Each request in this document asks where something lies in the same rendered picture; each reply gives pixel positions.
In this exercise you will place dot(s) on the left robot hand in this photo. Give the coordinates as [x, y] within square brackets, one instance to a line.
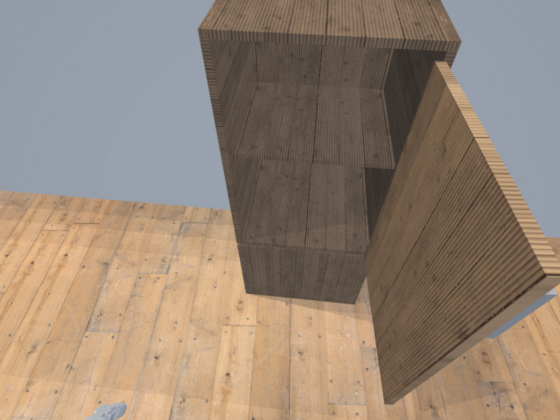
[108, 412]

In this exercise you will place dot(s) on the handle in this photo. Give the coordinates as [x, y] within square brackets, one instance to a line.
[538, 303]

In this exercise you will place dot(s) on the cupboard door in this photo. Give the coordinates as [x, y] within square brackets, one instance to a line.
[455, 252]

